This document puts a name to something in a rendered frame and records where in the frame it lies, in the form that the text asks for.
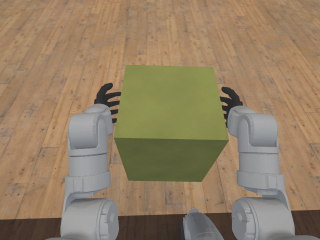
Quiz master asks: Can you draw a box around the robot left hand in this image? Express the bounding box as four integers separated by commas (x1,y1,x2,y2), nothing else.
94,83,121,123

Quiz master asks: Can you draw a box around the carton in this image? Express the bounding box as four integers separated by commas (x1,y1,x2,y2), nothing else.
114,64,229,182

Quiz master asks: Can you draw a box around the left robot upper arm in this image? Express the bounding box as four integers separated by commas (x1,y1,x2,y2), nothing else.
45,197,119,240

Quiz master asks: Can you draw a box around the robot left forearm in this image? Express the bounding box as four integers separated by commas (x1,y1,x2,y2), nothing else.
60,103,114,235

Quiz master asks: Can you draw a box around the robot right forearm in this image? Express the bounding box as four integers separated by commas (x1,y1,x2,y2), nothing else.
227,105,295,232

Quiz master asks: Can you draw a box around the robot right thigh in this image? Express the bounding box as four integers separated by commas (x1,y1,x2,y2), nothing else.
183,212,224,240

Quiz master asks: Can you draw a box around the right robot upper arm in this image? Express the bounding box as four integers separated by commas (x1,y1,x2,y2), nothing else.
231,197,320,240

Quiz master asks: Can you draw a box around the robot right hand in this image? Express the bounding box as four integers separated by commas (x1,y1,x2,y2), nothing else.
220,86,243,128

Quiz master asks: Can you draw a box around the robot right shin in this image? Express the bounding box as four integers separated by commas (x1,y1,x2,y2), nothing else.
185,208,199,240

